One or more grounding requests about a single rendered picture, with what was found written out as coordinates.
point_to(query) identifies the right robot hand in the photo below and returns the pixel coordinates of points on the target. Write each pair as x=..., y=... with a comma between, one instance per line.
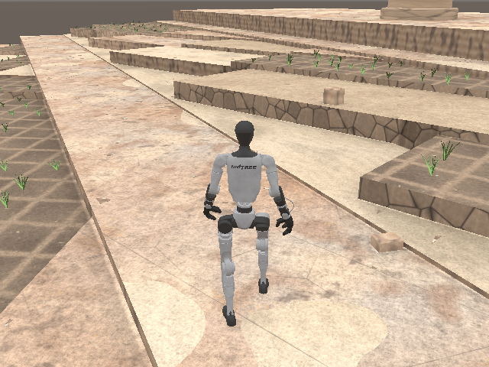
x=288, y=223

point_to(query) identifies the left robot foot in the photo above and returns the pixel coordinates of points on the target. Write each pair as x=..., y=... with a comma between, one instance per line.
x=231, y=321

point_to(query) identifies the left robot upper arm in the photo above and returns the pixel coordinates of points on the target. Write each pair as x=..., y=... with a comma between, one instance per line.
x=220, y=161

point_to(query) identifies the robot right forearm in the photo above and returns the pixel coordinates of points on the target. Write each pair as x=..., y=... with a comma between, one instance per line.
x=282, y=205

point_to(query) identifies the left robot hand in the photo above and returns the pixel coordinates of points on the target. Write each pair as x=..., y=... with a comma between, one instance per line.
x=214, y=209

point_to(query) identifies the robot left forearm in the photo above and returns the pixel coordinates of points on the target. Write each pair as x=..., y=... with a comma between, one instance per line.
x=209, y=200

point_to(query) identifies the right robot upper arm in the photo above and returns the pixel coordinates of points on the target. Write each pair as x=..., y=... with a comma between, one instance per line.
x=272, y=175

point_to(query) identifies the humanoid robot torso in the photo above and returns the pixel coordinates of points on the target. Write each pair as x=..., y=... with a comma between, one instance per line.
x=244, y=184

